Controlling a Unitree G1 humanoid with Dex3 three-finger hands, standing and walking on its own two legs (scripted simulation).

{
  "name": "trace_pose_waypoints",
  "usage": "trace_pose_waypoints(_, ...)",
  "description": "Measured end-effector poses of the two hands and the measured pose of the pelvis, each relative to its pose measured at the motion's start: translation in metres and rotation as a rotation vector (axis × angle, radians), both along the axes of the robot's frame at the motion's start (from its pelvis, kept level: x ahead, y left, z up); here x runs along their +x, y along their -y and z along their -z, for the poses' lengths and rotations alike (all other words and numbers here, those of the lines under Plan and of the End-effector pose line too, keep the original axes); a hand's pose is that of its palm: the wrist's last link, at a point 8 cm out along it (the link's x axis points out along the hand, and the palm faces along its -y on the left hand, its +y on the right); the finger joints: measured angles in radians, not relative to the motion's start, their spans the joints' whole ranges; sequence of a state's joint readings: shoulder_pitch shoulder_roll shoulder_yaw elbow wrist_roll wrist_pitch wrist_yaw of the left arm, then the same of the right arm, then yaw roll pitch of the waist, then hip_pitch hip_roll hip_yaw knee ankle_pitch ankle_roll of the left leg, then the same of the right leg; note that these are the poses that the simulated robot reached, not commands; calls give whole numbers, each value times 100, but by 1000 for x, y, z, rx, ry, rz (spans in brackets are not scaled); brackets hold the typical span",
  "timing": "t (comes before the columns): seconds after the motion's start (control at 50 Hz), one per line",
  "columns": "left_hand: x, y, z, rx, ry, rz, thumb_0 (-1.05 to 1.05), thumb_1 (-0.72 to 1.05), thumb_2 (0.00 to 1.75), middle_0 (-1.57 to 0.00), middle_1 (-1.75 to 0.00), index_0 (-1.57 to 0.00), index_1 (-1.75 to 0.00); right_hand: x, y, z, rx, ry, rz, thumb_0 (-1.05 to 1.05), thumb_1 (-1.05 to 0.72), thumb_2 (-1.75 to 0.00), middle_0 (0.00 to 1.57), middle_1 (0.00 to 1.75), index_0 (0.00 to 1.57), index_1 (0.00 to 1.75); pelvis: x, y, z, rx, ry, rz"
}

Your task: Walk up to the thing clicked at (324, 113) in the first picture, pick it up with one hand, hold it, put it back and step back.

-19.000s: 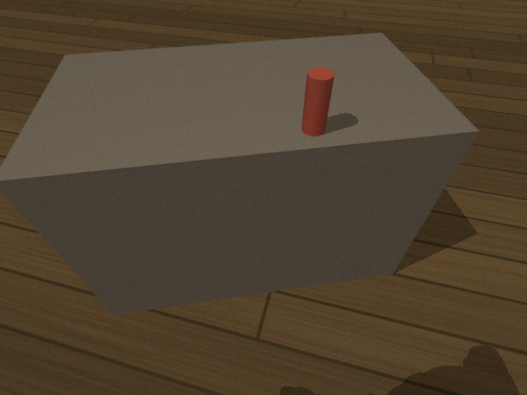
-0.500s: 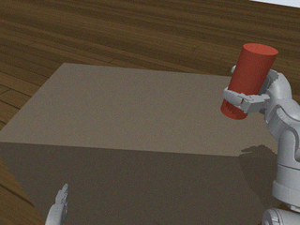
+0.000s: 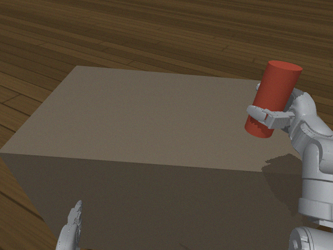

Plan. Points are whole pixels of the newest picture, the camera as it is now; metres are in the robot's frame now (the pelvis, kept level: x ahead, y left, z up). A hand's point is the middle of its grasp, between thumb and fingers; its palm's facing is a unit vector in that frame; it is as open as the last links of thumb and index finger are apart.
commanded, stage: crouch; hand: right
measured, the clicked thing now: (270, 101) +0.36 -0.17 +0.25
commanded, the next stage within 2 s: lower in 0.80 s
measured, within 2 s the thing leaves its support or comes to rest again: neither
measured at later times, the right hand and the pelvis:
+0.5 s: hand (256, 115) +0.42 -0.19 +0.18, palm faces +0.17 +0.99 +0.01, open 9.1 cm; pelvis +0.00 +0.00 +0.00, yaw +1 degrees
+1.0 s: hand (253, 118) +0.45 -0.20 +0.14, palm faces +0.17 +0.99 +0.00, open 9.1 cm; pelvis +0.01 +0.00 -0.01, yaw +2 degrees
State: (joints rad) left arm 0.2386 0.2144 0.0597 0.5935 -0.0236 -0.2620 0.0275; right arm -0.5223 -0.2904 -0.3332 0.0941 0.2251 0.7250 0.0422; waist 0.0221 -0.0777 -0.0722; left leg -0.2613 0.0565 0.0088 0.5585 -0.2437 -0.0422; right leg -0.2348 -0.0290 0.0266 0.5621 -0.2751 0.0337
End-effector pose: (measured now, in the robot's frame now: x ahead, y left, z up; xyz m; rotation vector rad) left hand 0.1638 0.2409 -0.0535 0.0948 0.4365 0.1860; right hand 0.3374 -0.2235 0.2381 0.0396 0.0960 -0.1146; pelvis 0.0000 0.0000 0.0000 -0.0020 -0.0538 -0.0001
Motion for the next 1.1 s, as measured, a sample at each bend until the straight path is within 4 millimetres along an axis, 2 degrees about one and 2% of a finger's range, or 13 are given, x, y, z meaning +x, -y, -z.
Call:
trace_pose_waypoints(0.1,-20,-8,8,19,-56,-29,-1,-53,6,-5,-5,-5,-4,9,12,28,-12,-8,80,0,36,-113,82,117,80,115,-2,-2,2,0,-11,-9)
trace_pose_waypoints(0.18,-36,-17,15,56,-120,-51,-1,-53,6,-5,-6,-5,-5,19,16,36,-40,30,98,0,36,-114,81,117,80,116,-4,-2,4,3,-20,-11)
trace_pose_waypoints(0.24,-40,-24,19,76,-157,-75,-1,-53,6,-5,-6,-5,-5,29,14,43,-46,36,74,0,36,-114,81,117,80,116,-6,-2,4,4,-32,-13)
trace_pose_waypoints(0.34,-34,-28,16,89,-137,-98,-1,-52,6,-5,-6,-5,-5,44,10,52,-51,25,40,0,36,-114,81,118,80,116,-6,-1,5,5,-51,-20)
trace_pose_waypoints(0.46,-24,-19,4,78,-63,-78,-1,-51,5,-5,-6,-6,-4,50,12,58,-28,49,42,0,36,-115,81,117,80,116,-3,-1,4,3,-57,-23)
trace_pose_waypoints(0.64,-39,-17,17,75,-161,-72,-1,-51,4,-5,-6,-6,-4,60,31,77,-69,51,76,0,36,-115,81,117,80,116,-4,1,6,3,-87,-25)
trace_pose_waypoints(0.82,-32,-26,9,118,-163,-118,-1,-51,5,-5,-6,-6,-4,79,20,83,-33,67,21,0,37,-115,82,117,81,115,5,3,6,5,-116,-33)
trace_pose_waypoints(0.96,-24,-24,10,102,-170,-118,-1,-51,4,-5,-5,-6,-4,83,29,89,-48,72,55,0,37,-115,82,117,81,115,11,4,6,7,-122,-37)
trace_pose_waypoints(1.1,-22,-18,13,88,-201,-98,-1,-51,4,-5,-5,-6,-4,80,33,116,-38,38,34,0,36,-115,82,117,80,116,11,4,8,5,-143,-33)
